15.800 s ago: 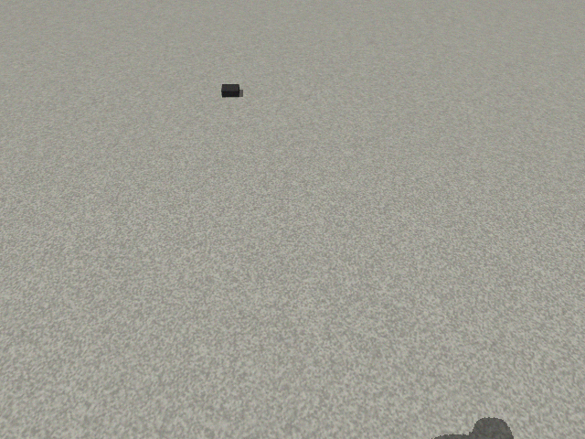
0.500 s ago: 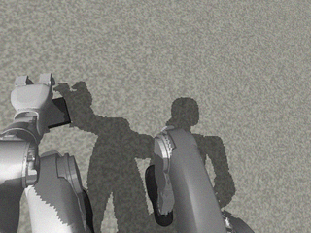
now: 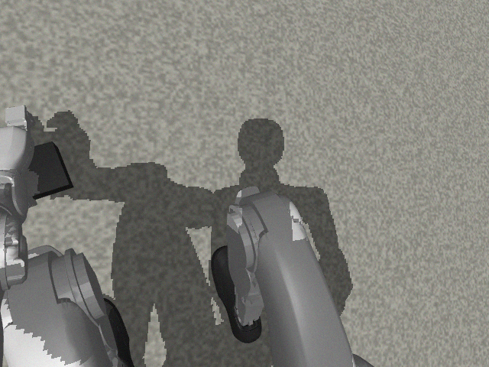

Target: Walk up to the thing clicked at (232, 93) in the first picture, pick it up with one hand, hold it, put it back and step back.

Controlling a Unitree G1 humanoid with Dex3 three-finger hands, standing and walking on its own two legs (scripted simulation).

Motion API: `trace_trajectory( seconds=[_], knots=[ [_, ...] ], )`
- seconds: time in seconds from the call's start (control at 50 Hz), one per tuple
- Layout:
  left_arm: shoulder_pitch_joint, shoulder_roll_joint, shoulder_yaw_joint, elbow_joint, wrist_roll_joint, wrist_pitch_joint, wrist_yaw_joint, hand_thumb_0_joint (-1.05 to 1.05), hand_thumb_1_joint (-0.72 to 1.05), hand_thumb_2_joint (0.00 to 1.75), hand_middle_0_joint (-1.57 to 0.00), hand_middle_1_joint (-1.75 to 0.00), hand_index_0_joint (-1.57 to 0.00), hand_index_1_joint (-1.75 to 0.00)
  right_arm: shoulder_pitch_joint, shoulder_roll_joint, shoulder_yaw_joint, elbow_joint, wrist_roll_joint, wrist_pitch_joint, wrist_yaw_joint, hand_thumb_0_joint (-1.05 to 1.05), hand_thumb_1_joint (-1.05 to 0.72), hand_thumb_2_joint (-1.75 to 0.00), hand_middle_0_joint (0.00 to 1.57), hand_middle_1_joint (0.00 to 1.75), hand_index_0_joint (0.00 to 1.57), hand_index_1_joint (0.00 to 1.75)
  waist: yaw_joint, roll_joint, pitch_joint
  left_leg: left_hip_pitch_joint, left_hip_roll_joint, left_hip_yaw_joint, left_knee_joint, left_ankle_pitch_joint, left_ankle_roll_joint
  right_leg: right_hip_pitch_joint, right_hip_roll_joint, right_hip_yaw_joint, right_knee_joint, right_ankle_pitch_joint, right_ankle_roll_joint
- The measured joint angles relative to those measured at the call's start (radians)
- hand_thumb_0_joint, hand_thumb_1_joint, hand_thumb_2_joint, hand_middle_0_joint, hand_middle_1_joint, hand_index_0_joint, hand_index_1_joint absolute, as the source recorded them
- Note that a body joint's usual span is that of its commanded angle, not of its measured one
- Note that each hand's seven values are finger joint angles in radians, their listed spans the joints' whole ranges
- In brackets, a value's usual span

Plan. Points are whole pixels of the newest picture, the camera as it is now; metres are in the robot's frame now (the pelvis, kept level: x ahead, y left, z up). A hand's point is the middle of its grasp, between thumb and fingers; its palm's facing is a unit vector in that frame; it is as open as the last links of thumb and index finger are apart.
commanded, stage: rest palm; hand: left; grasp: from above
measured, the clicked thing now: (30, 174) +0.44 +0.23 -0.28
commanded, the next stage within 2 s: close in 1.30 s
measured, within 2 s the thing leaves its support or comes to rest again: neither
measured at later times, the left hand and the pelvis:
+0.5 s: hand (14, 174) +0.44 +0.24 -0.24, palm faces -0.46 -0.10 -0.88, open 14.1 cm; pelvis +0.00 +0.00 +0.00, yaw -2 degrees
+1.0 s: hand (17, 172) +0.44 +0.24 -0.25, palm faces -0.47 -0.10 -0.88, open 14.4 cm; pelvis -0.01 +0.00 +0.00, yaw -3 degrees
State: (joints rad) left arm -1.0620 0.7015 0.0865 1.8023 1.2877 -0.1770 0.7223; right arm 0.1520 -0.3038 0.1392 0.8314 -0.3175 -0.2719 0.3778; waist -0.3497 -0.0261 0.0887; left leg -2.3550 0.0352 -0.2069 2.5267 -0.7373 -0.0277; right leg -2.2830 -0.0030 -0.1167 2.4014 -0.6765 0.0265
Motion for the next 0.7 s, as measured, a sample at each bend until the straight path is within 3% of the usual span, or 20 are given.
trace_trajectory(
  seconds=[0.22, 0.7],
  knots=[
    [-0.013, 0.030, 0.000, 0.042, -0.013, 0.021, 0.028, 0.00, -0.49, 0.99, -0.09, -1.01, -0.09, -1.01, -0.027, -0.021, 0.021, -0.034, 0.003, -0.058, 0.032, 0.00, -0.90, -0.90, 0.19, 0.30, 0.20, 0.30, -0.020, -0.015, 0.019, 0.002, 0.001, -0.019, 0.016, 0.004, 0.004, 0.011, 0.008, -0.014, -0.002, 0.014, 0.007],
    [-0.026, 0.071, -0.061, 0.059, -0.039, 0.025, 0.040, 0.00, -0.56, 1.03, -0.10, -0.99, -0.06, -1.02, -0.044, -0.051, 0.056, -0.056, 0.015, -0.108, 0.054, 0.00, -0.91, -0.91, 0.19, 0.30, 0.20, 0.30, -0.034, -0.046, 0.047, 0.020, -0.002, -0.042, 0.013, -0.001, 0.004, 0.045, 0.012, -0.035, -0.025, 0.013, 0.014]
  ],
)
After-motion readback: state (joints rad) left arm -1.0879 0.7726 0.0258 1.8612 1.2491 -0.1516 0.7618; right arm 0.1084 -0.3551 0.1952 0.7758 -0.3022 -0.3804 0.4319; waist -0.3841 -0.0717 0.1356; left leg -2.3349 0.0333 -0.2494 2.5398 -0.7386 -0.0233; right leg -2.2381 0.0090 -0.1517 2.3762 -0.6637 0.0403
